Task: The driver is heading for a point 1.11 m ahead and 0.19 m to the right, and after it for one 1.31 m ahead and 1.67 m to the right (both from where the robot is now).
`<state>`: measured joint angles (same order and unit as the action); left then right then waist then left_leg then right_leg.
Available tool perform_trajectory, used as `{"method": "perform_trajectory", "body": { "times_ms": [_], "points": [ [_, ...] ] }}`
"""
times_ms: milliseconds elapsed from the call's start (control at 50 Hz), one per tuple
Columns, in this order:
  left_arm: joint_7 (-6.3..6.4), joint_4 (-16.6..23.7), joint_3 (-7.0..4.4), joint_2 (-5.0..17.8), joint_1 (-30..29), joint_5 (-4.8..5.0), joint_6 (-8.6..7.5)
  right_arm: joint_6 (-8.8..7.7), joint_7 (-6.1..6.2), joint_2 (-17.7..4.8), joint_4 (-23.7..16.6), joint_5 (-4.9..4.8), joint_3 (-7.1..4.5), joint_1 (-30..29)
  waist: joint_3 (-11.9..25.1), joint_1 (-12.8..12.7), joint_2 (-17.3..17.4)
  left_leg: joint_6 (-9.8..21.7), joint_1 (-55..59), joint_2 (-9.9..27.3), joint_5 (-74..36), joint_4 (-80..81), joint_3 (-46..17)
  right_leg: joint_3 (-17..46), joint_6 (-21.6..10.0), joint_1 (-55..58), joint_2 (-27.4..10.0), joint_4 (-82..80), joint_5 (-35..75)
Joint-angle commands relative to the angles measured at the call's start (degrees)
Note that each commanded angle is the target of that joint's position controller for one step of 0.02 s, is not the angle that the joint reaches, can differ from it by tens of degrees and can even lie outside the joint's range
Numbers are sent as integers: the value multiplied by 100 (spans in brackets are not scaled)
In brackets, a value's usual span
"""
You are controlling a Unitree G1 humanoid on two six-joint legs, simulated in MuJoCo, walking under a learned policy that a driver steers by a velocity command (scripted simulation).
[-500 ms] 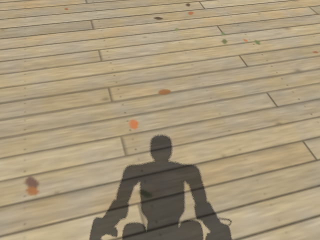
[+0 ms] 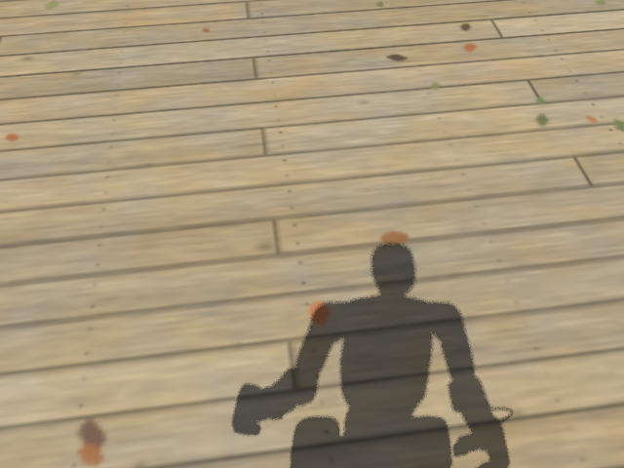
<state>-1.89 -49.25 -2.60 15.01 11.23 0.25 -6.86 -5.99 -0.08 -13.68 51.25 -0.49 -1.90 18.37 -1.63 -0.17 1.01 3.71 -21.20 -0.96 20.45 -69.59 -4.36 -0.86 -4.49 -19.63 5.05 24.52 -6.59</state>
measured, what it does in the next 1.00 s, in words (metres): walks ahead, turning right: left foot, then right foot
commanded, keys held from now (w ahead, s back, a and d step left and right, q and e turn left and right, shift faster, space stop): w+e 0.64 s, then w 0.16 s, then w+q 0.20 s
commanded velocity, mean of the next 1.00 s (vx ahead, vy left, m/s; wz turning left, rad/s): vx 0.50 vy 0.00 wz -0.35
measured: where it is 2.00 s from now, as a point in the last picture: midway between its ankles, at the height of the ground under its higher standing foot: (395, 260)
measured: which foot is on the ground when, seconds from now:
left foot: up 0.00-0.32, down 0.34-0.86, up 0.88-1.00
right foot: down 0.00-0.34, up 0.36-0.84, down 0.86-1.00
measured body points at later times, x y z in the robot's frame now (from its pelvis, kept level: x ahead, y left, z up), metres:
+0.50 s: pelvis +0.27 +0.04 +0.01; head +0.29 +0.05 +0.46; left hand +0.42 +0.29 -0.12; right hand +0.33 -0.25 -0.09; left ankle +0.32 +0.14 -0.73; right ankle +0.19 -0.09 -0.64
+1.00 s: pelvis +0.49 -0.10 +0.00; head +0.51 -0.12 +0.45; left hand +0.74 +0.06 -0.09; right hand +0.40 -0.37 -0.14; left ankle +0.47 +0.09 -0.64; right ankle +0.50 -0.20 -0.73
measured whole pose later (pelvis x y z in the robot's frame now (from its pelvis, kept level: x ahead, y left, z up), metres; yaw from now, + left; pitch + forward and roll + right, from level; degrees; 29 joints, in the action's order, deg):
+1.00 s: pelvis +0.49 -0.10 +0.00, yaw -24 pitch +2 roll +0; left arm -2.0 -39.5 -2.6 13.9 10.0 -0.1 -4.1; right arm -4.6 -0.3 -16.4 51.7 -2.1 -2.8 18.6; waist -1.9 1.7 1.1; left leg 1.2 -23.6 4.4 22.1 -67.4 -2.4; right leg -4.8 -3.1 -19.9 0.4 28.9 -10.9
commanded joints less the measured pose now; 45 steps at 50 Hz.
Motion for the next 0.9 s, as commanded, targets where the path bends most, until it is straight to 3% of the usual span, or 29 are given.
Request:
{"method": "perform_trajectory", "body": {
  "times_ms": [20,60,100,160,220,280,320,340,360,380,400,420,440,460,520,580,640,720,780,820,840,860,880,900],
  "points": [
    [-15,276,-44,400,145,-38,-24,-148,34,-490,-548,76,-147,-26,384,155,-207,-71,-1342,653,-448,278,-190,2287,-1158,1236,-1537,-1445,496],
    [35,220,-77,538,339,36,-20,-89,79,-385,-642,123,-125,-133,255,177,-344,-250,-1307,667,-508,923,-16,1925,-1210,863,-1431,-1563,749],
    [125,200,-145,766,536,56,12,-62,117,-342,-866,149,-82,-711,87,47,-348,-432,-1305,606,-1000,1844,107,1717,-1182,545,-1356,-1653,709],
    [203,175,-190,885,819,105,87,-92,85,-300,-1061,97,-29,-1453,25,-196,-449,-527,-814,341,-2089,3189,175,1467,-914,274,-1109,-1526,479],
    [223,116,-197,876,1154,155,160,-127,41,-426,-1220,5,-47,-1884,59,-353,-565,-592,-449,155,-2407,3752,112,1715,-812,415,-1202,-1265,160],
    [267,169,-224,903,1148,161,237,-197,4,-702,-1326,-30,-142,-1923,105,-213,-649,-481,-79,136,-1957,4236,-32,2223,-654,814,-1373,-797,-260],
    [285,277,-193,755,1003,118,282,-244,28,-897,-1166,-7,-258,-1215,367,191,-683,-253,893,201,-1558,4567,32,2264,-441,730,-1108,-77,-126],
    [262,412,-91,457,862,58,267,-269,69,-1173,-1047,66,-352,-362,983,592,-360,69,2139,898,-1322,4522,-538,1895,-237,194,-767,1219,-316],
    [250,575,44,-26,1354,68,192,-199,103,-1685,-975,140,-480,333,1764,547,1081,750,4032,2181,-977,4679,-2355,1027,114,-1451,-2,3058,-1949],
    [246,662,30,232,1694,230,152,-131,47,-1537,-840,95,-475,526,1954,420,1951,1196,4242,2780,286,5174,-4083,920,158,-2583,-229,4292,-2762],
    [262,589,-104,750,1354,271,190,-142,32,-990,-974,71,-348,188,1192,478,1031,983,3547,2496,559,5302,-3489,1095,180,-2832,-531,4818,-2251],
    [264,640,-148,807,978,212,243,-126,18,-779,-1014,54,-278,-127,701,418,528,761,2840,2211,34,5352,-2516,946,215,-2742,-727,4840,-1739],
    [257,677,-160,712,832,153,283,-111,-5,-640,-1020,65,-226,-445,404,270,334,661,2245,1905,-553,5533,-1877,888,270,-2521,-883,4628,-1366],
    [232,730,-184,629,760,126,327,-101,-15,-555,-992,92,-200,-617,223,139,462,596,1859,1707,-933,5699,-1398,858,293,-2348,-1034,4413,-1132],
    [161,882,-158,361,669,131,433,-162,-35,-661,-848,101,-263,-584,134,44,468,657,1463,1511,-1855,6016,-496,681,370,-2149,-1150,4245,-658],
    [137,1111,-151,322,321,110,452,-170,-9,-836,-695,100,-332,-429,79,82,266,745,1631,1589,-2572,6082,8,745,438,-2447,-1171,3620,-111],
    [40,1289,-121,274,-130,110,418,-113,26,-976,-624,87,-355,-387,8,207,251,634,1739,1505,-2667,6097,558,549,399,-2307,-1135,2635,686],
    [-78,1614,-31,130,-939,96,370,-27,14,-1118,-378,-10,-357,106,-269,488,151,618,1953,1597,-2511,6082,808,206,243,-2062,-977,1612,769],
    [-149,1839,-37,223,-1283,106,343,80,-3,-1242,-199,-100,-377,316,-383,466,236,567,2435,1807,-2856,5839,813,14,42,-2000,-850,1177,98],
    [-156,1856,-110,389,-1066,70,327,147,10,-1372,-118,-146,-388,308,-139,179,440,491,2559,1825,-4433,5256,868,-234,-170,-1238,-580,904,-416],
    [-130,1684,-223,571,-402,47,312,188,19,-1400,-68,-167,-368,249,259,-271,483,397,2431,1676,-5345,4465,995,-393,-320,-204,-368,576,-218],
    [-57,1387,-392,899,550,29,313,190,35,-1287,-55,-157,-300,275,846,-723,409,223,1726,1413,-5277,3322,1139,-308,-486,1392,-374,515,211],
    [72,1197,-551,1495,1569,-87,346,122,14,-902,-284,-26,-151,322,1776,-991,-481,-69,-145,901,-2967,1177,1238,1506,-995,3587,-1845,632,403],
    [86,1218,-504,1647,1547,-93,336,-19,-57,-432,-272,-31,1,853,2647,-570,-1423,-227,-1552,40,1397,-328,268,3990,-1636,4468,-3023,-149,-75]
  ]
}}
